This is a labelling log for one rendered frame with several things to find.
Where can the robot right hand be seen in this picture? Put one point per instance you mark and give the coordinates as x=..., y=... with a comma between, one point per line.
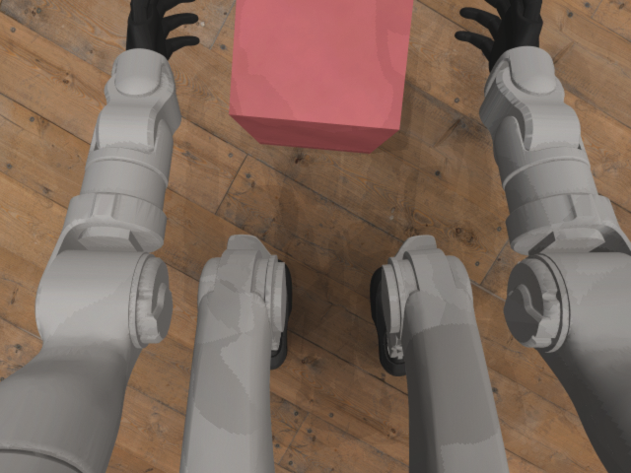
x=521, y=25

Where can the robot left forearm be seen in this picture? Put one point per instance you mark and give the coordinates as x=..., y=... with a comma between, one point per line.
x=120, y=206

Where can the robot right forearm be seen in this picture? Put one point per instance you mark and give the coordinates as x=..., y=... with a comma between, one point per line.
x=544, y=167

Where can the robot left upper arm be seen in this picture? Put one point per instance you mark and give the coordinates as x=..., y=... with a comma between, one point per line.
x=61, y=412

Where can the carton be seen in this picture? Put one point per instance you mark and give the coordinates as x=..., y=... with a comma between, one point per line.
x=320, y=74

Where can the robot right upper arm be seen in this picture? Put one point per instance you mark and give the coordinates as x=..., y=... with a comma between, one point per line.
x=574, y=308

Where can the right robot foot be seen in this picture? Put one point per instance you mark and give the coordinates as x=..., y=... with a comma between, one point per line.
x=394, y=366

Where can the robot left hand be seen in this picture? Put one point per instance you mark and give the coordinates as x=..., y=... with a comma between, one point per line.
x=148, y=28

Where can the left robot thigh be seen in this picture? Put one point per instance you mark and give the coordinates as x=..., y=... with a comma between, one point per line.
x=227, y=425

